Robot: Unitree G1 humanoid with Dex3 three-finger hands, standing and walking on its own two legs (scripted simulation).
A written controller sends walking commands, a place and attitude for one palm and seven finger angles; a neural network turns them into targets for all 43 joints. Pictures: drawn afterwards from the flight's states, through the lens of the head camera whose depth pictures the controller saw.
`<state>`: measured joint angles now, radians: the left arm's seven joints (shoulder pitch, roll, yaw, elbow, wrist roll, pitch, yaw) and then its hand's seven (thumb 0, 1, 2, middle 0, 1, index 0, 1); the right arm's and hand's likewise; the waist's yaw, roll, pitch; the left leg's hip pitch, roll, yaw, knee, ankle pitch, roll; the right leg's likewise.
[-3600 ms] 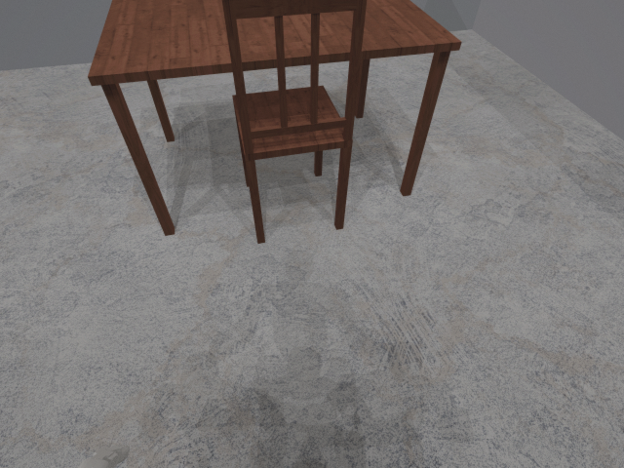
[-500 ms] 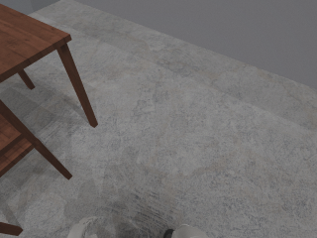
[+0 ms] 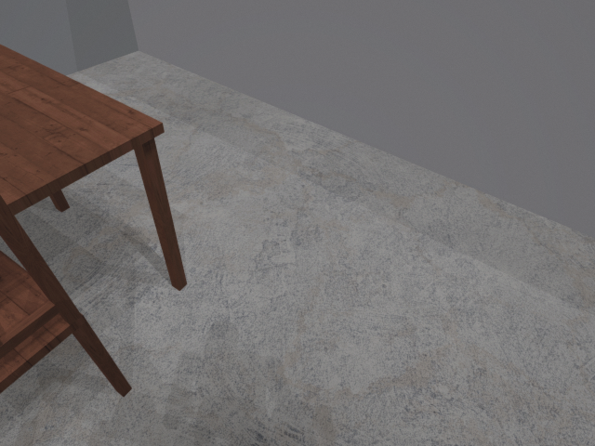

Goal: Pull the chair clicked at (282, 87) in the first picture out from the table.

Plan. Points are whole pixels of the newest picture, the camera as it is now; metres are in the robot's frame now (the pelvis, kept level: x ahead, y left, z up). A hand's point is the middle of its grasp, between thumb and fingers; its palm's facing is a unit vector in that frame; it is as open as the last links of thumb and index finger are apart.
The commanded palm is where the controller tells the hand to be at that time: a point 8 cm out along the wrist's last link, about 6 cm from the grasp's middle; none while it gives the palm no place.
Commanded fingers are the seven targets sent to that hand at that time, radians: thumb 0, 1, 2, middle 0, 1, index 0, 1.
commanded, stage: turn to face it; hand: left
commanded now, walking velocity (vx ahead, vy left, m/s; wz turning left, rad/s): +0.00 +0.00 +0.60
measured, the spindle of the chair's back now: out of the picture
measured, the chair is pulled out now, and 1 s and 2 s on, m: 0.00 0.00 0.00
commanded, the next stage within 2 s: take the last steps up to it in 1.62 s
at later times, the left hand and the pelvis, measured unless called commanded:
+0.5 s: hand out of the picture +0.03 +0.18 -0.13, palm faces +0.27 -0.91 -0.30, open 7.4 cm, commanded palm none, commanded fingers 0.00 0.90 0.90 -0.20 -0.30 -0.20 -0.30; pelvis -0.03 -0.04 +0.00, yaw +16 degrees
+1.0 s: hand out of the picture -0.17 +0.19 -0.18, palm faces +0.59 -0.75 -0.29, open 7.4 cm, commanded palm none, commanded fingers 0.00 0.90 0.90 -0.20 -0.30 -0.20 -0.30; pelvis -0.06 -0.01 +0.00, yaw +35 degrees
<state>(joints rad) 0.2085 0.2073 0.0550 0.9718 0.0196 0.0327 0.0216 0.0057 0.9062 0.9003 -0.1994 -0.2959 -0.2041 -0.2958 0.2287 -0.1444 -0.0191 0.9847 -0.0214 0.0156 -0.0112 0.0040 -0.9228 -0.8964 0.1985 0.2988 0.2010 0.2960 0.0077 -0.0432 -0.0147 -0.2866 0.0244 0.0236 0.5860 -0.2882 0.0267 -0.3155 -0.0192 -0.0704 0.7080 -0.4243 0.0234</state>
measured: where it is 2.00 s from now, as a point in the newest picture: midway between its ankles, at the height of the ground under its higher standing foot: outside the picture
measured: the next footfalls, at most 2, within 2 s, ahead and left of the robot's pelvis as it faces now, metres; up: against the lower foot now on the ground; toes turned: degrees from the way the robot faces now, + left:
right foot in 0.42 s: +0.02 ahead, -0.14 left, +0.00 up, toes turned +13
left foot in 0.88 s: -0.09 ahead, +0.09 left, +0.00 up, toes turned +38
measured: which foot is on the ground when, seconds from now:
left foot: down 0.00-0.42, up 0.44-0.86, down 0.88-1.00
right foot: up 0.00-0.40, down 0.42-0.88, up 0.90-1.00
